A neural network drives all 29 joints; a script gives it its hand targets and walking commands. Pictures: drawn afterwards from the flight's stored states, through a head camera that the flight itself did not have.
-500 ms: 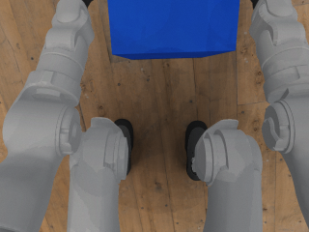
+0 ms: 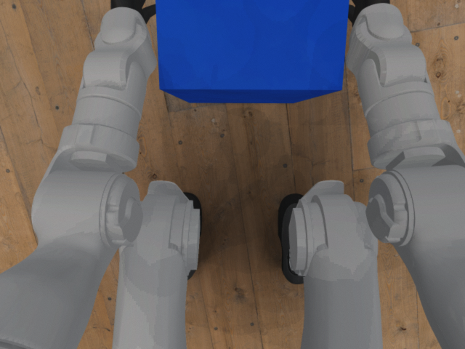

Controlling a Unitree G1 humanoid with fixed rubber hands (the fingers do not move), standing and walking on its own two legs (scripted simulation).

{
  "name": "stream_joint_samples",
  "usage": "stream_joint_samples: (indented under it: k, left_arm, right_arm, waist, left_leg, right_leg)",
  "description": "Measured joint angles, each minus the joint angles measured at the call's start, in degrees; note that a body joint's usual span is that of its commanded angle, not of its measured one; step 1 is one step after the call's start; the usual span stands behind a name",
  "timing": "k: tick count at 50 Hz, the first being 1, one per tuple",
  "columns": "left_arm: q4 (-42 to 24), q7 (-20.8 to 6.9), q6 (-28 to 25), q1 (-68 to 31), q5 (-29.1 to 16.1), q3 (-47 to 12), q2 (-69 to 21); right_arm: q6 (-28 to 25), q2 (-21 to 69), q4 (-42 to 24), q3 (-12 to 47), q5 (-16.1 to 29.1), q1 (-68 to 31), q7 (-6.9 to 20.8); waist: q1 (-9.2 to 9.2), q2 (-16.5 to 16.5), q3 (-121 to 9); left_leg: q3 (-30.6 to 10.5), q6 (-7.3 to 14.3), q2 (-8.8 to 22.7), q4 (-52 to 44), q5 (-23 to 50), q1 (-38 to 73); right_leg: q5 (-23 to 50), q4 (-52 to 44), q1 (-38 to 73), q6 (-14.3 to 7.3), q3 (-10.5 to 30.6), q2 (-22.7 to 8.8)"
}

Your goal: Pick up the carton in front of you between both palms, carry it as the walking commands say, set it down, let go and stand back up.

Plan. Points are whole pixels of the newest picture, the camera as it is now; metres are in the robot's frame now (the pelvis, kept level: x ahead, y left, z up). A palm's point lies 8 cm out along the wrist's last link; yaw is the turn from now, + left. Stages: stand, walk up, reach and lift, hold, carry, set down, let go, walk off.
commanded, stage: reach and lift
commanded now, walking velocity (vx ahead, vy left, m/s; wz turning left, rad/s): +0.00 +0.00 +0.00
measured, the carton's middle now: (245, 29) +0.54 -0.01 -0.22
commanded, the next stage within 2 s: none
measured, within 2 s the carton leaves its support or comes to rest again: neither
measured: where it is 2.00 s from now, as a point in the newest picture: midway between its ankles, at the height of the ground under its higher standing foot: (239, 251)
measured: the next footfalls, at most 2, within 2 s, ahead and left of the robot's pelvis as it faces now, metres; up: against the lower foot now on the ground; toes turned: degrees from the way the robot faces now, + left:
none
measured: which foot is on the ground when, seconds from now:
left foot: down 0.00-1.00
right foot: down 0.00-1.00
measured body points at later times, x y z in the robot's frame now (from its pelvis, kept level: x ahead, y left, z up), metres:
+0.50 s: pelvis -0.01 +0.00 +0.11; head +0.25 -0.02 +0.48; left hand +0.51 +0.13 +0.05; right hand +0.50 -0.17 +0.05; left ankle +0.11 +0.13 -0.33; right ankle +0.10 -0.13 -0.33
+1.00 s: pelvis +0.03 +0.01 +0.25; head +0.20 -0.01 +0.66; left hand +0.47 +0.14 +0.20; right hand +0.46 -0.17 +0.20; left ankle +0.11 +0.13 -0.33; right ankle +0.10 -0.13 -0.33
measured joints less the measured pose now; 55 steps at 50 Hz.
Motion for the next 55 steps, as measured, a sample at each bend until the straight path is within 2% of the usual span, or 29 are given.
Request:
stream_joint_samples:
  k: [4,7,15,21,26,35,55]
  left_arm:
    - [-6.16,-0.18,2.14,5.79,1.47,1.66,-2.42]
    - [-9.0,-1.01,3.71,9.42,4.24,4.4,-4.78]
    - [-7.57,-4.81,7.18,11.92,16.01,14.35,-9.72]
    - [-9.29,-6.41,8.38,13.13,19.21,16.47,-10.91]
    - [-12.11,-6.77,9.35,15.27,19.35,15.98,-11.83]
    - [-16.84,-6.49,10.25,23.37,17.63,12.74,-13.88]
    - [-17.28,-6.84,7.32,41.27,17.12,9.0,-17.24]
  right_arm:
    - [2.78,2.13,-6.2,-2.35,-1.44,5.35,0.41]
    - [4.49,4.42,-8.51,-5.61,-4.23,8.47,1.51]
    - [7.47,9.74,-6.67,-16.48,-15.75,11.4,5.28]
    - [8.31,11.86,-8.48,-19.46,-19.62,12.79,6.51]
    - [9.34,13.14,-11.79,-19.55,-19.98,15.18,6.84]
    - [10.39,15.11,-17.31,-17.01,-17.85,23.82,6.77]
    - [7.33,19.74,-18.44,-14.82,-17.7,41.88,6.7]
  waist:
    - [0.09,-0.08,-6.11]
    - [0.09,-0.37,-11.25]
    - [0.45,-1.19,-20.73]
    - [0.44,-1.18,-23.24]
    - [0.28,-1.02,-24.61]
    - [0.34,-1.05,-27.43]
    - [0.3,-1.33,-29.97]
  left_leg:
    - [-0.74,-0.74,-0.92,-1.72,0.16,0.02]
    - [-1.1,-0.93,-1.03,-4.17,0.5,1.25]
    - [-1.46,-0.21,-0.98,-14.42,3.38,6.52]
    - [-1.92,-0.08,-1.57,-21.0,5.56,9.99]
    - [-2.26,-0.08,-1.8,-24.97,6.3,12.98]
    - [-2.57,0.57,-1.51,-31.78,5.7,21.85]
    - [-3.8,1.98,-0.6,-53.81,7.39,53.21]
  right_leg:
    - [0.51,-1.92,-0.1,0.9,0.62,1.36]
    - [1.23,-4.59,0.98,1.3,0.92,2.14]
    - [4.66,-15.19,6.08,1.25,1.54,3.13]
    - [6.76,-21.8,9.67,1.22,1.95,3.23]
    - [7.33,-25.81,12.81,1.32,2.17,3.16]
    - [6.73,-32.82,21.81,1.22,2.62,3.11]
    - [8.35,-54.9,53.25,0.08,3.68,2.41]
